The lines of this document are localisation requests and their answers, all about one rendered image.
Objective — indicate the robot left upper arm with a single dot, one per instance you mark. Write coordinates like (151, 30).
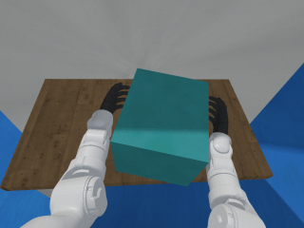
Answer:
(75, 203)

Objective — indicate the right robot forearm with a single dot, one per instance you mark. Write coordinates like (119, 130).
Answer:
(222, 177)

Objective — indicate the left robot forearm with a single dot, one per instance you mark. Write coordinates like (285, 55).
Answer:
(93, 149)

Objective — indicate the carton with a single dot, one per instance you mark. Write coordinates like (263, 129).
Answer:
(163, 129)

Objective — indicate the table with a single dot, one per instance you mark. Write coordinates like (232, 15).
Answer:
(58, 121)

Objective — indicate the left robot hand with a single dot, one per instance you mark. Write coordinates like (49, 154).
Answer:
(111, 98)

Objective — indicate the robot right upper arm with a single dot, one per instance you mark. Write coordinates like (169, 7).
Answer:
(225, 215)

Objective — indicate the right robot hand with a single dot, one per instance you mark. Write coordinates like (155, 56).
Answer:
(221, 121)

